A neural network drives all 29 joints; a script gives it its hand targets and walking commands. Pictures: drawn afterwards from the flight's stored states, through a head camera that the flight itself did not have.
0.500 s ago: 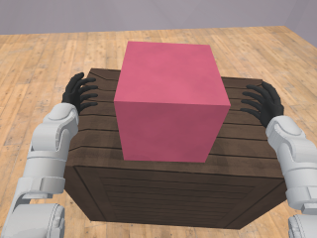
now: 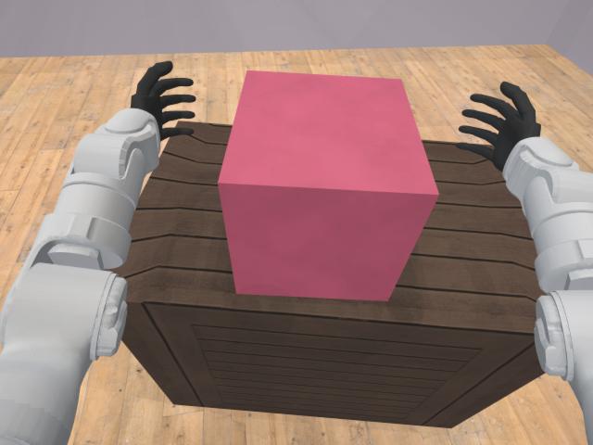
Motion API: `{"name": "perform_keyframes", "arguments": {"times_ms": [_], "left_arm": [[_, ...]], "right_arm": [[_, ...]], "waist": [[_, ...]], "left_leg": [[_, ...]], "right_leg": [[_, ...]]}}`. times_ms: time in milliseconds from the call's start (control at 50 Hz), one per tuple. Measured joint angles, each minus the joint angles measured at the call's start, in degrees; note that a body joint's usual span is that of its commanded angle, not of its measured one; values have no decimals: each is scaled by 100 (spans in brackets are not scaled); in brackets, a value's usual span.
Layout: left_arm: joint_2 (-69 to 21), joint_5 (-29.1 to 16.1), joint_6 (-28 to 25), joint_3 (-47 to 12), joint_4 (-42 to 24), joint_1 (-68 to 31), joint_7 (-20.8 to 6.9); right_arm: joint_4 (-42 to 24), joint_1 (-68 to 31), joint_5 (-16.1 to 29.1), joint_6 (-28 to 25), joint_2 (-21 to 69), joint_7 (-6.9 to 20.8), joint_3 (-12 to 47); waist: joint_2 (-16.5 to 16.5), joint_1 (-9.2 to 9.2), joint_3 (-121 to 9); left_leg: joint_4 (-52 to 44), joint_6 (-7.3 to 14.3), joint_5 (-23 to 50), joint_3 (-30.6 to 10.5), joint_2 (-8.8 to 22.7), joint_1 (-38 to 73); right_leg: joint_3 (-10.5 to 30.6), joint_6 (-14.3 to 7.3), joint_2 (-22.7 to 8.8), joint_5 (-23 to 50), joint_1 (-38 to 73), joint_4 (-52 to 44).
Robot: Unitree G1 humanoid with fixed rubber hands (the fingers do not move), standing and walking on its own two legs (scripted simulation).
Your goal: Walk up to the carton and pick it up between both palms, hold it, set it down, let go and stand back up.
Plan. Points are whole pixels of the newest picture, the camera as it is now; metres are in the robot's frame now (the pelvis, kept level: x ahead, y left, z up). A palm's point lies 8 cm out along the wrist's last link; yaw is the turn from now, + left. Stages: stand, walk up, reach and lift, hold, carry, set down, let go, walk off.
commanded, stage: reach and lift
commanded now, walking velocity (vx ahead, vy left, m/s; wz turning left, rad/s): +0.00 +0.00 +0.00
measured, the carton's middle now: (318, 187) +0.53 -0.04 +0.04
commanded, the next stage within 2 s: none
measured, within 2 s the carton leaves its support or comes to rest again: neither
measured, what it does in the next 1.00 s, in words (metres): stands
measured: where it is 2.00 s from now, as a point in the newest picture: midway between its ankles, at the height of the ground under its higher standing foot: outside the picture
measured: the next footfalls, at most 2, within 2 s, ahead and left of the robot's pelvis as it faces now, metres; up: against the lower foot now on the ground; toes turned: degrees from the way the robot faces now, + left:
none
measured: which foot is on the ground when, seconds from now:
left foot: down 0.00-1.00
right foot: down 0.00-1.00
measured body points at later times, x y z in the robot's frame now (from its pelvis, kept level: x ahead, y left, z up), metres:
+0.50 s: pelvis +0.00 +0.00 -0.01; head +0.05 +0.00 +0.44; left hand +0.47 +0.19 +0.12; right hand +0.46 -0.25 +0.12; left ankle -0.02 +0.13 -0.75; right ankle +0.03 -0.11 -0.75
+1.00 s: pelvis -0.02 -0.01 -0.03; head +0.07 +0.00 +0.42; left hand +0.47 +0.17 +0.07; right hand +0.45 -0.25 +0.08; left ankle -0.02 +0.13 -0.75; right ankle +0.03 -0.11 -0.75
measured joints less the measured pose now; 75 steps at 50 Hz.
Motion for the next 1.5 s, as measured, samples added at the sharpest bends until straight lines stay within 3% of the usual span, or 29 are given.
{"name": "perform_keyframes", "arguments": {"times_ms": [280,440,560,680,860,1060,1400,1500], "left_arm": [[-105,30,-965,-201,1088,-298,-100],[-380,91,-2017,-242,1559,246,-103],[-546,-5,-2898,-373,2330,305,-28],[-608,-290,-3314,-638,2970,-104,93],[-572,-397,-4015,-893,4051,-705,-84],[-618,-542,-4192,-959,3850,-491,-50],[-981,6,-4301,-392,3959,-511,188],[-1030,101,-4370,-293,3967,-440,246]], "right_arm": [[686,-230,-30,-567,161,-101,251],[849,373,-301,-1412,509,-158,179],[1295,453,-417,-2060,755,-190,145],[1838,82,-360,-2319,784,-165,255],[2459,-323,45,-2718,749,-201,723],[2097,-77,-24,-2832,910,-243,568],[2070,-118,-732,-2819,1468,-647,-16],[2062,-38,-889,-2817,1501,-624,-190]], "waist": [[15,-25,-70],[47,28,-152],[105,53,-381],[163,96,-614],[17,-65,-722],[25,-122,-857],[68,-161,-818],[82,-190,-806]], "left_leg": [[51,-20,-10,-71,5,-273],[231,-33,-72,-107,9,-563],[507,-36,-129,-134,-10,-1097],[912,-55,-238,-143,13,-1717],[1085,-80,-209,-154,-42,-2166],[1234,-99,-193,-142,-50,-2641],[1023,-83,-160,-153,-63,-2310],[969,-81,-156,-181,-57,-2213]], "right_leg": [[-55,-14,7,-15,-238,21],[-88,-21,12,-74,-508,178],[-115,-18,-7,-141,-1035,457],[-131,-34,15,-211,-1636,806],[-144,-68,-42,-307,-2181,1197],[-139,-81,-51,-290,-2666,1357],[-155,-69,-68,-277,-2328,1158],[-188,-66,-66,-257,-2196,1053]]}}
